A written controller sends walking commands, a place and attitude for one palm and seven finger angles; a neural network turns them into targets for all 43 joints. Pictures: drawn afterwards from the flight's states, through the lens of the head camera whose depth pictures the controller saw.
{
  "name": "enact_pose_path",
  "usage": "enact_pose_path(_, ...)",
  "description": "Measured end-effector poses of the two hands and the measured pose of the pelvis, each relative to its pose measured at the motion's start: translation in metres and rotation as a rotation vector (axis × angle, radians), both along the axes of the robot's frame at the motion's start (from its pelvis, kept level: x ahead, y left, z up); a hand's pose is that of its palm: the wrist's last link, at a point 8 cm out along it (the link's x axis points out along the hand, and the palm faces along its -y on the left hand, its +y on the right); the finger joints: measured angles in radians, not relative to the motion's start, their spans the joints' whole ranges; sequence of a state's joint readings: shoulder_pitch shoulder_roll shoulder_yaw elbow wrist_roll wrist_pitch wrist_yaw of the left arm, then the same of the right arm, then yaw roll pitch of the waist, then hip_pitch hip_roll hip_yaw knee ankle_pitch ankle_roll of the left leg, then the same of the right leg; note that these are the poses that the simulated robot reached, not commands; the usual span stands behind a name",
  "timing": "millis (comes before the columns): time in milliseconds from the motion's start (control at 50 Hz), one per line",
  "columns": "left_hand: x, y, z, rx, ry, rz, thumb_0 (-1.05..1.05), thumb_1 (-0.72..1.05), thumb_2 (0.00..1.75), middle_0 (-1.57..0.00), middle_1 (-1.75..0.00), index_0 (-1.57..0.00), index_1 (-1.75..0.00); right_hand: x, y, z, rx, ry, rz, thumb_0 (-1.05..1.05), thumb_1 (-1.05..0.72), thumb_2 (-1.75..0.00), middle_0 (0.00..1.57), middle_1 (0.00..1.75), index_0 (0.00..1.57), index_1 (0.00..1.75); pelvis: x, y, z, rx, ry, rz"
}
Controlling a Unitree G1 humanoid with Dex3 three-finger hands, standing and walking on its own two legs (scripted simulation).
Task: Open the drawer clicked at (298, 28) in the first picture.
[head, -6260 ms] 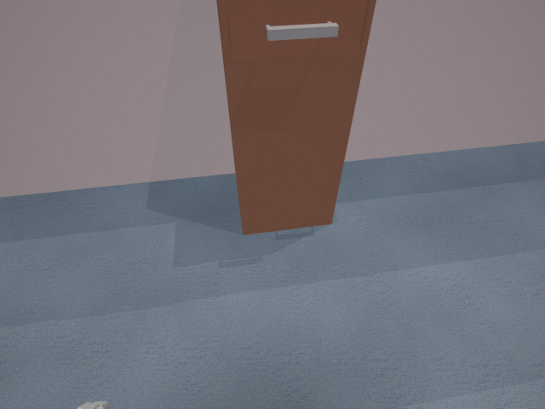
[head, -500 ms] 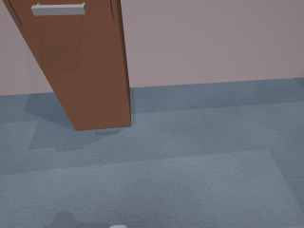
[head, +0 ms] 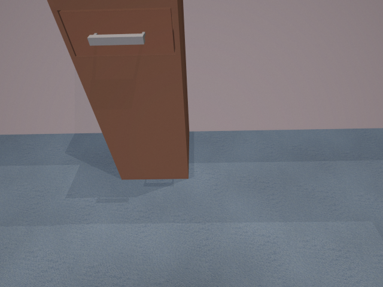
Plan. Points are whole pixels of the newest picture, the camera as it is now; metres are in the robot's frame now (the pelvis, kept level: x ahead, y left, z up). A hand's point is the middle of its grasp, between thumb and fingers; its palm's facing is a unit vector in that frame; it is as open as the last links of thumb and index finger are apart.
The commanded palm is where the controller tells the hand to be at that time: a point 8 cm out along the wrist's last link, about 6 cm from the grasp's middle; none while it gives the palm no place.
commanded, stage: take the last steps up to it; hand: left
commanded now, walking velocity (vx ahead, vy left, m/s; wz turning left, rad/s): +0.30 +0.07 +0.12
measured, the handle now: (118, 37) +0.88 +0.32 +0.16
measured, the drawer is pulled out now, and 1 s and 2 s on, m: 0.00 0.00 0.00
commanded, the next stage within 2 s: come to a stop and stand still in 0.92 s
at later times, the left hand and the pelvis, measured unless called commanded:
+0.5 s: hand out of the picture +0.02 +0.23 -0.18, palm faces +0.14 -0.98 -0.14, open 7.4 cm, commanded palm none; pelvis +0.14 +0.09 -0.01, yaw +2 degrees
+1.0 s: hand (127, 200) +0.39 +0.23 -0.15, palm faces +0.01 -0.98 -0.21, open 7.4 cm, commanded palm none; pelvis +0.30 +0.06 +0.00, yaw +1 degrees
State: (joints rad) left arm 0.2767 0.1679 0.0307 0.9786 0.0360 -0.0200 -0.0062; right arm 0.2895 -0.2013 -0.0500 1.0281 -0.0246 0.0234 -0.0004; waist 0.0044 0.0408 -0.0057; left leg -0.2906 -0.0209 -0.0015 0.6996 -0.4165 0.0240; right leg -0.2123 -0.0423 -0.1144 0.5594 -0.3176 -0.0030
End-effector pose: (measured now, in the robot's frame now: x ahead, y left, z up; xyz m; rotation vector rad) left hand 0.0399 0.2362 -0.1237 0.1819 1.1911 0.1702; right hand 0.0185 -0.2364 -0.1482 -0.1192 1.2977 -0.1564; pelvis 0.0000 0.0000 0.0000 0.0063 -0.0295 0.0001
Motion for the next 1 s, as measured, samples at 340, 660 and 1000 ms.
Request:
enact_pose_path(340, -0.082, -0.014, 0.001, -0.117, 0.372, 0.222, 0.00, 0.90, 0.90, -0.20, -0.30, -0.21, -0.30, 0.113, 0.043, 0.015, 0.014, 0.045, 0.121, 0.01, -0.91, -0.90, 0.19, 0.30, 0.20, 0.30, 0.085, 0.039, 0.010, -0.006, 0.025, 0.073)
enact_pose_path(660, 0.154, 0.101, -0.007, -0.043, 0.088, 0.077, 0.00, 0.91, 0.90, -0.20, -0.30, -0.20, -0.30, 0.214, 0.106, 0.026, -0.042, -0.112, 0.038, -0.02, -0.94, -0.90, 0.20, 0.30, 0.21, 0.30, 0.183, 0.099, 0.011, 0.013, 0.006, 0.019)
enact_pose_path(1000, 0.343, 0.045, 0.003, -0.023, -0.072, -0.042, 0.00, 0.91, 0.90, -0.20, -0.30, -0.20, -0.30, 0.217, 0.085, -0.006, 0.066, 0.227, -0.067, 0.01, -0.91, -0.90, 0.20, 0.30, 0.20, 0.30, 0.299, 0.059, 0.000, 0.008, 0.002, 0.012)
